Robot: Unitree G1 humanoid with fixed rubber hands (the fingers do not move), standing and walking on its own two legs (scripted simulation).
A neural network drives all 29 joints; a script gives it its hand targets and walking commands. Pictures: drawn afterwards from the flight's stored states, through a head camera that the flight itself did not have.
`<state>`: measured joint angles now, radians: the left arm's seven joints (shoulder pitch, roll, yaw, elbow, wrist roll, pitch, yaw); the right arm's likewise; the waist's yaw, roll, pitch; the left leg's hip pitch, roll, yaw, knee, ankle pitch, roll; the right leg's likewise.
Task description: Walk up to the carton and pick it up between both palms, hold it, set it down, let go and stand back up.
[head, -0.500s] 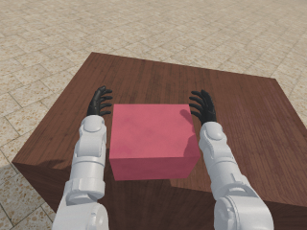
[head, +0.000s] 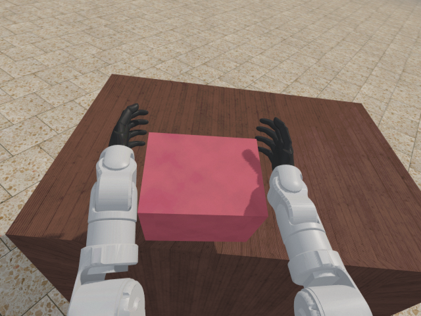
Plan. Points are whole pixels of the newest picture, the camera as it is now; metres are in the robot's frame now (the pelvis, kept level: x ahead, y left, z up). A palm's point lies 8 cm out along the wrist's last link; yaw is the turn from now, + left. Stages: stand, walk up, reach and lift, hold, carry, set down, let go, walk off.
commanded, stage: reach and lift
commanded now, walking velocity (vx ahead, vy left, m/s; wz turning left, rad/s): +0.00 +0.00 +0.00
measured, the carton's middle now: (200, 190) +0.34 +0.00 +0.06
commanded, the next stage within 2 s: hold in 0.84 s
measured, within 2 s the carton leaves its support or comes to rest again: neither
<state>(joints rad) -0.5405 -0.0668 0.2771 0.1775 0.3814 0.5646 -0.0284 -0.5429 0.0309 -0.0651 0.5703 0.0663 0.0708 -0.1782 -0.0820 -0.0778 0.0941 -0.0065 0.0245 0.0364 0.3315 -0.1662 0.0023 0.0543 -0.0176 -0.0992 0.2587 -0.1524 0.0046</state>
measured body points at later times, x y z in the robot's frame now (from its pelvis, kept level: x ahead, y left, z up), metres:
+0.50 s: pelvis -0.01 -0.01 +0.00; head -0.03 +0.02 +0.45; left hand +0.38 +0.14 +0.16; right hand +0.36 -0.16 +0.15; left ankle +0.02 +0.11 -0.75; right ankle +0.01 -0.12 -0.75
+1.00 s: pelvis -0.01 -0.01 +0.00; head -0.04 +0.02 +0.45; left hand +0.37 +0.15 +0.18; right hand +0.36 -0.15 +0.17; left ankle +0.02 +0.11 -0.75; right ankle +0.01 -0.12 -0.75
